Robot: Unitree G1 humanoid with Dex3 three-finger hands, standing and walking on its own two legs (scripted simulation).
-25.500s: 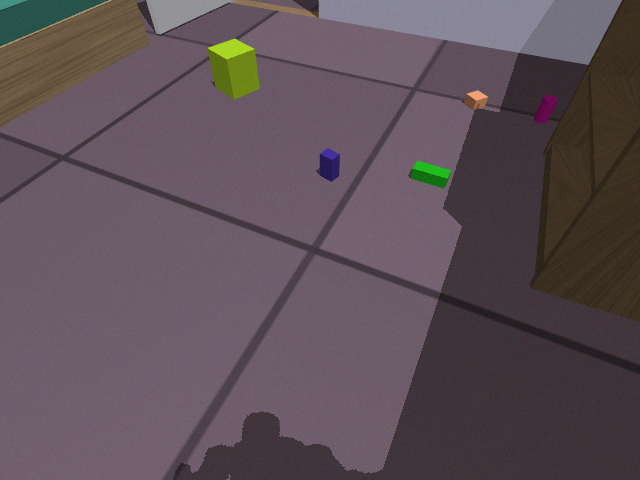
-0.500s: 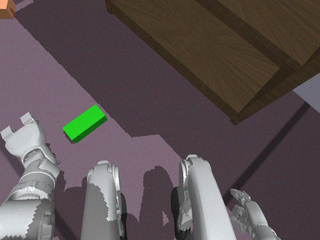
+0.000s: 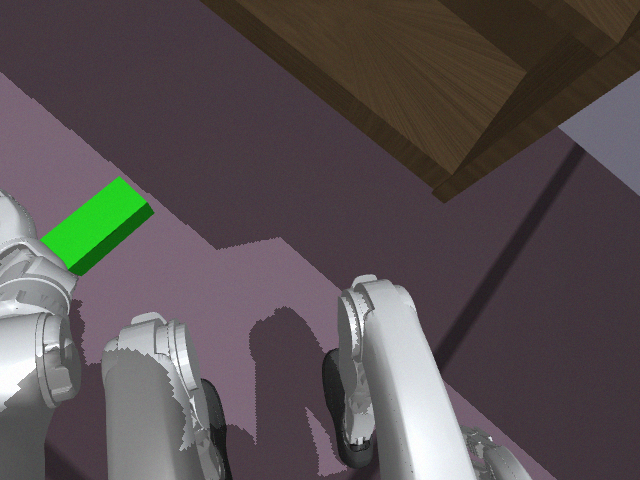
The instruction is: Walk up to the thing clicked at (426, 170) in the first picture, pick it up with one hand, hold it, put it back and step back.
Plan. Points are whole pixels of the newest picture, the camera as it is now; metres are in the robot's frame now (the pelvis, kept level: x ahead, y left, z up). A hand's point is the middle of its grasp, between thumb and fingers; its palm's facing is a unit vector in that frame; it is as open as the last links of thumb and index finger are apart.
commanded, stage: rise first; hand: left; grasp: from above
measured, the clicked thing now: (100, 226) +0.51 +0.28 -0.34
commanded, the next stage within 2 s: approach in 0.86 s
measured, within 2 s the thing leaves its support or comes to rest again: neither
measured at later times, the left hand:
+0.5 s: hand (52, 237) +0.46 +0.30 -0.21, palm faces -0.26 -0.32 -0.91, open 13.5 cm
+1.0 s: hand (56, 236) +0.47 +0.31 -0.23, palm faces -0.28 -0.31 -0.91, open 13.9 cm
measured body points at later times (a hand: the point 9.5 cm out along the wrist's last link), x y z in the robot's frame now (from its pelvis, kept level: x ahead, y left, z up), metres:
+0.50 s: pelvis +0.01 -0.01 -0.05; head +0.26 +0.02 +0.32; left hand +0.47 +0.31 -0.16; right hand +0.04 -0.27 -0.17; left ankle +0.09 +0.12 -0.34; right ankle +0.10 -0.13 -0.34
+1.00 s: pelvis +0.01 +0.00 -0.06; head +0.27 +0.04 +0.31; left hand +0.48 +0.32 -0.18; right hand +0.03 -0.27 -0.16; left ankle +0.09 +0.12 -0.34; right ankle +0.10 -0.13 -0.34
